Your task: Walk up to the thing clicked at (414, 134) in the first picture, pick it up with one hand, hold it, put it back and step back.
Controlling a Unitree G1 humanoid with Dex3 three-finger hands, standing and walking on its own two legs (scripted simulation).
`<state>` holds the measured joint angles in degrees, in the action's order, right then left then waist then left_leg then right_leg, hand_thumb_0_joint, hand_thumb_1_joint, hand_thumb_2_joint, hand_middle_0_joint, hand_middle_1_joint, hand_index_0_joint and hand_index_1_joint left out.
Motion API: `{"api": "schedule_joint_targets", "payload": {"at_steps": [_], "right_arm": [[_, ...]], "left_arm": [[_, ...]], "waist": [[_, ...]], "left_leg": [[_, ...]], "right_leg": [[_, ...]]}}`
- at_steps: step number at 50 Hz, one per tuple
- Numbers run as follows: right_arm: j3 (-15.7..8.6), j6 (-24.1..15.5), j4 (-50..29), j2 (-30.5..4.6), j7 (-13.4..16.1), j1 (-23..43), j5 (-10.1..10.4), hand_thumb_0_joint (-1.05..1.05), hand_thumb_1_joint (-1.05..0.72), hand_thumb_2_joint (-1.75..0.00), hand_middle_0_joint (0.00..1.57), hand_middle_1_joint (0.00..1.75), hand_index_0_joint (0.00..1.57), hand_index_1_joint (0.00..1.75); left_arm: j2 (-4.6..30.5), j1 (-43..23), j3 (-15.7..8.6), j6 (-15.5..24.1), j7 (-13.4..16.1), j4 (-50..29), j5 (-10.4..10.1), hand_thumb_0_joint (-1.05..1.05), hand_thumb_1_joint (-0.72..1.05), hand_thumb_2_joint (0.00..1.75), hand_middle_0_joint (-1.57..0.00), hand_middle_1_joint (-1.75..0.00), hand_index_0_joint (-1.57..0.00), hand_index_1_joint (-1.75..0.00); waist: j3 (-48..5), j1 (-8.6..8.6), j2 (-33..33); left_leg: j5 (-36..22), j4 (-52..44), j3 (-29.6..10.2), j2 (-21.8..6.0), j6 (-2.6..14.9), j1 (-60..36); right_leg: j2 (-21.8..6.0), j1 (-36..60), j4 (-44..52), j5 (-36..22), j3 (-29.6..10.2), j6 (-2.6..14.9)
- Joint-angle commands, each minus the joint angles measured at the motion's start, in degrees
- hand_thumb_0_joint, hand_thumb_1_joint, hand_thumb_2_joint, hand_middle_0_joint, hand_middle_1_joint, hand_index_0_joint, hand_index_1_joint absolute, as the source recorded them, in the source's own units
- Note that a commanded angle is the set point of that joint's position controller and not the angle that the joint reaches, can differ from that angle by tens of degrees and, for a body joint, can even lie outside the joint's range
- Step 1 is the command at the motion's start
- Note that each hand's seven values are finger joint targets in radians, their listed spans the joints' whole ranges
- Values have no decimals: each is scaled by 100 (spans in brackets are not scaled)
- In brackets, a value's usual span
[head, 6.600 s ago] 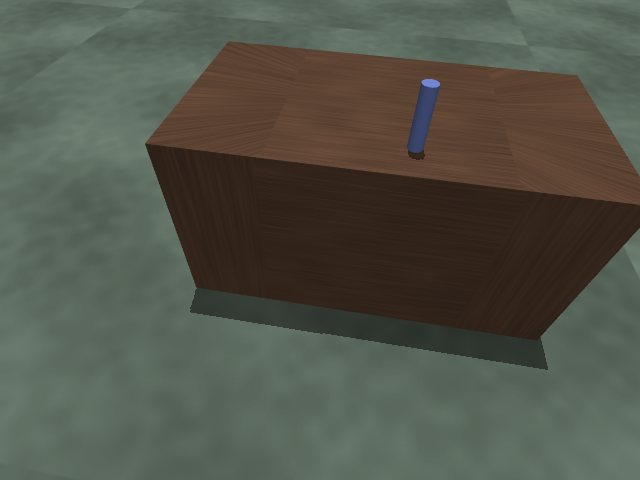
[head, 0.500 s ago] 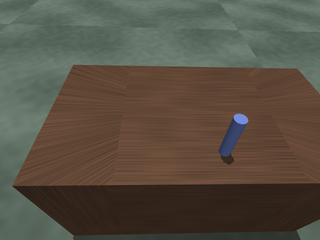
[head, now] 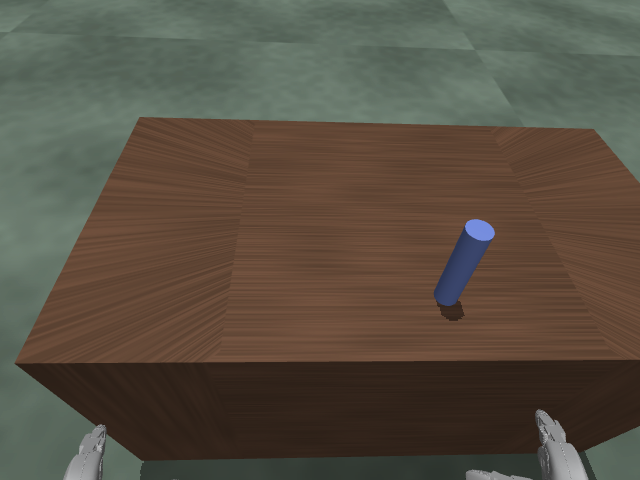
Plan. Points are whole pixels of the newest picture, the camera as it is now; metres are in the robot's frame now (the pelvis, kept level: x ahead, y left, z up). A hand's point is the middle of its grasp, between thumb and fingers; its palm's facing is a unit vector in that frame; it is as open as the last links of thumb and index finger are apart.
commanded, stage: rise first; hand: right
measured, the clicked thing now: (460, 266) +0.46 -0.24 -0.04
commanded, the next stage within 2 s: go down in 1.12 s
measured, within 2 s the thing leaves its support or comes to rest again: neither
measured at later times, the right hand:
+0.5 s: hand (541, 456) +0.17 -0.26 -0.03, palm faces +0.26 +0.90 -0.35, open 17.3 cm
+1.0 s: hand (558, 455) +0.16 -0.26 +0.01, palm faces +0.28 +0.89 -0.37, open 17.3 cm
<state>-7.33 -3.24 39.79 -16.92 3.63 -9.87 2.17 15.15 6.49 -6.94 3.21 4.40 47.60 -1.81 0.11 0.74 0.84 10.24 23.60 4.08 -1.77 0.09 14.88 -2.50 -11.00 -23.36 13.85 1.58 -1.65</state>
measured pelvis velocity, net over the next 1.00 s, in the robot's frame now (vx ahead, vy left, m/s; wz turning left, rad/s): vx -0.01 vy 0.00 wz -0.01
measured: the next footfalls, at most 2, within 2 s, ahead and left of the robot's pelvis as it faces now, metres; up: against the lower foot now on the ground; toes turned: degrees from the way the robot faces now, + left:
none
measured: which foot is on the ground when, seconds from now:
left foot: down 0.00-1.00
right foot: down 0.00-1.00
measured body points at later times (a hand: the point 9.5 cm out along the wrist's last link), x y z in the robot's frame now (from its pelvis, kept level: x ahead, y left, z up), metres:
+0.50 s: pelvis +0.00 -0.01 +0.00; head +0.00 +0.01 +0.45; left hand +0.16 +0.26 -0.09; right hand +0.15 -0.31 -0.01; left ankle +0.02 +0.12 -0.74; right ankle -0.02 -0.14 -0.74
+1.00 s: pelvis -0.01 +0.00 +0.00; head -0.01 +0.01 +0.45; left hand +0.15 +0.26 -0.09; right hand +0.15 -0.30 +0.03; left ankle +0.02 +0.12 -0.74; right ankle -0.02 -0.14 -0.74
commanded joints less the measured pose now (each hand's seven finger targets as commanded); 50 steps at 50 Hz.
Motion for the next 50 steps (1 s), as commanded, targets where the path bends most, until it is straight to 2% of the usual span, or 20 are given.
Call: {"api": "schedule_joint_targets", "payload": {"at_steps": [1,7,9,11,13,16,18,20,23,25,27,29,30,34,36,39,41,44,45,50], "right_arm": [[-366,-234,-1505,-1085,101,389,3,0,39,-7,5,5,5,5],[-528,-339,-2109,-1129,155,-255,-17,0,48,-5,5,5,5,5],[-597,-370,-2573,-1227,152,-32,-6,0,50,-5,5,5,5,5],[-524,-333,-2458,-985,123,-414,-3,0,51,-5,5,6,5,6],[-654,-386,-2841,-1126,134,-223,7,0,52,-5,5,6,5,6],[-643,-378,-2899,-993,86,-601,7,0,52,-5,5,6,5,6],[-712,-402,-3260,-1080,77,-460,18,0,52,-5,5,6,5,6],[-640,-407,-3239,-940,53,-555,10,0,52,-5,5,6,5,6],[-713,-475,-3465,-998,67,-541,0,0,53,-5,5,6,5,6],[-710,-520,-3563,-984,44,-617,-3,0,52,-5,5,6,5,6],[-781,-563,-3739,-1058,50,-612,-3,0,54,-5,5,6,5,6],[-709,-605,-3860,-940,31,-749,-7,0,54,-5,5,6,5,6],[-841,-612,-3803,-1050,43,-827,-3,0,54,-5,5,6,5,6],[-874,-682,-3968,-1053,19,-828,7,0,53,-5,5,6,5,6],[-890,-728,-4029,-1052,1,-836,15,0,53,-5,5,6,5,6],[-864,-764,-4095,-991,-12,-865,21,0,53,-5,5,6,5,6],[-875,-825,-4210,-1000,-31,-853,16,0,53,-5,5,6,5,6],[-935,-853,-4333,-1051,-39,-868,14,0,52,-5,5,6,5,6],[-919,-872,-4352,-1030,-46,-897,17,0,53,-5,5,6,5,6],[-1004,-945,-4431,-1089,-52,-933,20,0,51,-6,5,6,5,6]], "left_arm": [[865,-579,-181,280,98,-1175,5,0,-47,4,-7,-6,-7,-5],[654,-15,-26,322,125,-1476,26,0,-53,3,-7,-6,-7,-5],[870,-34,-155,352,149,-1774,28,0,-53,3,-6,-6,-7,-5],[496,67,126,342,86,-1701,18,0,-53,3,-6,-6,-7,-5],[761,-32,-101,357,94,-1731,30,0,-53,3,-6,-6,-7,-5],[660,398,-140,357,54,-1569,47,0,-53,3,-6,-6,-6,-5],[882,209,-313,401,70,-1875,50,0,-53,3,-6,-5,-6,-5],[666,19,-112,408,29,-1840,58,0,-54,4,-6,-6,-6,-5],[675,-23,-190,421,54,-1726,71,0,-54,5,-6,-6,-6,-5],[496,-41,-47,418,12,-1521,76,0,-55,5,-6,-6,-6,-6],[711,-148,-199,454,32,-1650,89,0,-55,5,-6,-5,-6,-5],[499,-124,-29,473,-4,-1695,93,0,-55,5,-6,-5,-6,-6],[737,-83,-227,469,23,-1652,94,0,-55,5,-6,-5,-6,-5],[912,-74,-378,491,26,-1726,112,0,-56,5,-6,-5,-5,-6],[625,17,-207,495,-14,-1487,95,0,-56,6,-6,-5,-5,-6],[749,-1,-336,548,0,-1646,93,0,-56,5,-6,-5,-5,-5],[541,-1,-169,553,-28,-1595,94,0,-56,6,-6,-5,-5,-6],[765,-86,-361,598,-10,-1669,104,0,-56,6,-6,-5,-5,-6],[620,-13,-243,593,-16,-1604,114,0,-56,6,-6,-5,-5,-6],[705,-143,-365,620,-8,-1554,124,0,-57,7,-6,-6,-5,-6]], "waist": [[-678,-4,-10],[-580,78,29],[-603,33,20],[-330,113,112],[-345,100,147],[-299,32,135],[-424,-13,57],[-260,81,-20],[-300,94,-28],[-159,141,145],[-284,103,44],[-288,129,37],[-288,114,43],[-247,97,44],[-102,158,175],[-105,85,102],[-123,128,89],[-204,100,39],[-203,90,40],[-145,115,3]], "left_leg": [[-669,-369,-7,114,10,-709],[-806,-390,26,105,12,-926],[-814,-421,35,90,-10,-918],[-654,-455,54,108,14,-886],[-614,-452,84,123,28,-890],[-789,-460,101,110,15,-920],[-908,-471,86,91,-4,-954],[-764,-500,101,92,-3,-976],[-738,-514,92,81,-2,-1004],[-620,-525,85,74,8,-976],[-589,-529,94,88,8,-1034],[-507,-564,88,84,6,-1100],[-608,-541,99,91,7,-1091],[-493,-555,123,117,29,-1064],[-365,-609,112,91,28,-1048],[-322,-614,97,90,23,-987],[-363,-619,103,79,17,-1033],[-392,-602,102,75,7,-1016],[-419,-615,95,61,0,-1014],[-326,-637,89,52,-10,-989]], "right_leg": [[205,-26,417,-886,96,234],[220,190,452,-1105,106,228],[245,289,467,-1100,127,236],[224,166,544,-979,119,225],[207,247,587,-965,105,198],[209,307,561,-1114,104,211],[235,458,542,-1202,116,222],[223,356,573,-1087,85,229],[229,411,584,-1070,87,230],[241,305,608,-955,91,226],[232,357,614,-932,87,228],[239,312,627,-845,86,240],[227,361,636,-950,82,228],[200,372,679,-870,58,209],[240,301,689,-737,79,222],[232,329,691,-671,91,237],[249,351,673,-725,93,242],[260,401,666,-744,98,245],[274,412,636,-758,107,259],[289,368,632,-684,96,270]]}}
